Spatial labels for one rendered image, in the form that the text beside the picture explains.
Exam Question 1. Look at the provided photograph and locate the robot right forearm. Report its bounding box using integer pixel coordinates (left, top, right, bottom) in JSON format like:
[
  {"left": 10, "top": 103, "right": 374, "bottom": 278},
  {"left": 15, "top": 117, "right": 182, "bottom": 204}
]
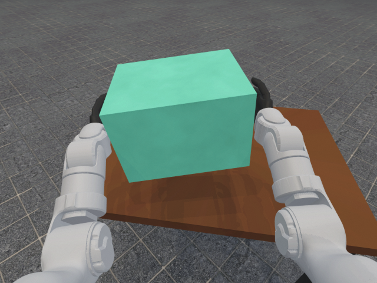
[{"left": 254, "top": 108, "right": 346, "bottom": 245}]

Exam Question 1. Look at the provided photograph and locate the robot left upper arm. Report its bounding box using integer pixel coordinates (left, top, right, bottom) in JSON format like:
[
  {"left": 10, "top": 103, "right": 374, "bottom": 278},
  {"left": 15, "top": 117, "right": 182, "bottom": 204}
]
[{"left": 13, "top": 221, "right": 114, "bottom": 283}]

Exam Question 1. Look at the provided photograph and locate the right robot hand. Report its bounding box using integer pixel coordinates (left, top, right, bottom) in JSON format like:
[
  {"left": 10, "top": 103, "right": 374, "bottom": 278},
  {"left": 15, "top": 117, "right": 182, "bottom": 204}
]
[{"left": 251, "top": 77, "right": 273, "bottom": 123}]

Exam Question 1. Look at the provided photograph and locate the carton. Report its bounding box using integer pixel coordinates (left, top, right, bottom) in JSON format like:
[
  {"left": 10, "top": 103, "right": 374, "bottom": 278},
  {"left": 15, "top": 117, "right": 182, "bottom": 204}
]
[{"left": 99, "top": 49, "right": 257, "bottom": 183}]

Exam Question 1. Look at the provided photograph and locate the left robot hand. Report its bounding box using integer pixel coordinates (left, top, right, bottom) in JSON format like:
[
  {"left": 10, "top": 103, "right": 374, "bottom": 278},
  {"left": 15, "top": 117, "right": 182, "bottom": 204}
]
[{"left": 90, "top": 93, "right": 107, "bottom": 124}]

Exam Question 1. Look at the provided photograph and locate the table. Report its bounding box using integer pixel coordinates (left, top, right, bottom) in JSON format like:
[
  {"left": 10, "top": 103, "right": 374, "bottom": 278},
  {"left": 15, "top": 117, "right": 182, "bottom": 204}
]
[{"left": 100, "top": 107, "right": 377, "bottom": 283}]

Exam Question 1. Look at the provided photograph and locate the robot left forearm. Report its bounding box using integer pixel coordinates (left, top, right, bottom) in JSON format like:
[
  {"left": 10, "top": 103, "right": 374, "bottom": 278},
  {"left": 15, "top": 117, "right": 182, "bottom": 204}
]
[{"left": 41, "top": 123, "right": 112, "bottom": 271}]

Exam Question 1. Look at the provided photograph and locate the robot right upper arm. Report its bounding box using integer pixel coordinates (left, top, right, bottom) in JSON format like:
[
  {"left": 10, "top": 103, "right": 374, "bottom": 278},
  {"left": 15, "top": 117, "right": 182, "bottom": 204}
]
[{"left": 275, "top": 205, "right": 377, "bottom": 283}]

